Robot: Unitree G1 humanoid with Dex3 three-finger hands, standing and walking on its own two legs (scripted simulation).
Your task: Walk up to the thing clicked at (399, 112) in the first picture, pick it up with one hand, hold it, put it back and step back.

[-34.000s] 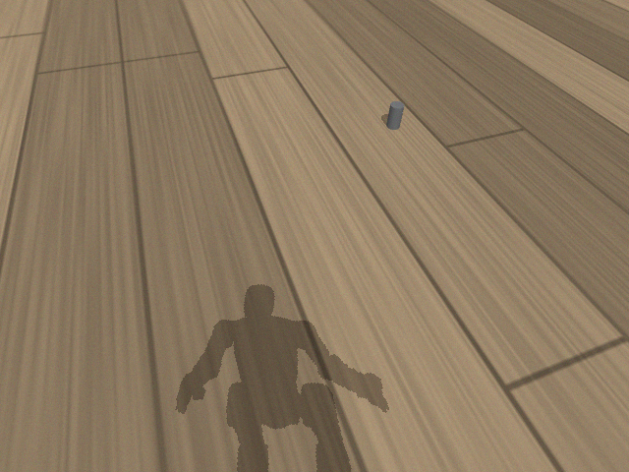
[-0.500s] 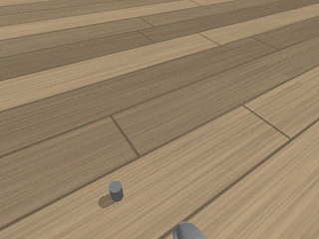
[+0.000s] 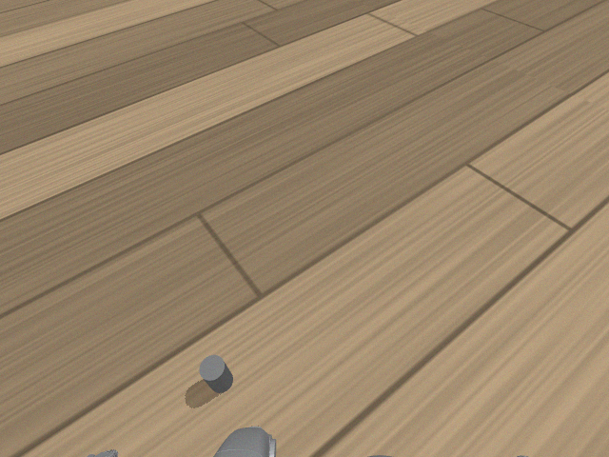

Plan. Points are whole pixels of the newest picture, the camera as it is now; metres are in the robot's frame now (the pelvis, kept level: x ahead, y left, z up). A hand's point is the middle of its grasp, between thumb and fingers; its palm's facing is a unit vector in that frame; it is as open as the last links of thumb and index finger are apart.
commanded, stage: walk up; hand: left
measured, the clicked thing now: (217, 374) +0.43 +0.31 -0.70
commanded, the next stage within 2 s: stand in 0.90 s
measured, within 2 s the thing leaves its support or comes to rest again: neither
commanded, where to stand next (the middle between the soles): +0.03 -0.01 m, yaw +4 degrees
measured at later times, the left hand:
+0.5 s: hand out of the picture +0.07 +0.29 -0.17, palm faces -0.08 -0.93 -0.37, open 7.4 cm
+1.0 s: hand out of the picture +0.10 +0.29 -0.15, palm faces -0.08 -0.94 -0.33, open 7.4 cm
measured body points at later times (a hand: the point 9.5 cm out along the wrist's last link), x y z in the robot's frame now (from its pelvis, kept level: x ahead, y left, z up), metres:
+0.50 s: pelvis +0.00 +0.03 -0.01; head +0.03 +0.04 +0.44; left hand +0.07 +0.34 -0.14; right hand +0.09 -0.28 -0.13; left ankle +0.09 +0.15 -0.73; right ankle -0.02 -0.09 -0.73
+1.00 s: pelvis +0.01 +0.04 +0.01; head +0.02 +0.04 +0.46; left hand +0.10 +0.33 -0.12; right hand +0.07 -0.27 -0.12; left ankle +0.09 +0.15 -0.73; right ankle -0.02 -0.09 -0.73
